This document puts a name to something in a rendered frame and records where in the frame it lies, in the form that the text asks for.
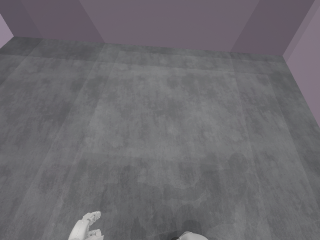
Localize robot left hand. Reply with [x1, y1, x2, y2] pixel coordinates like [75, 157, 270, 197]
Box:
[68, 211, 104, 240]

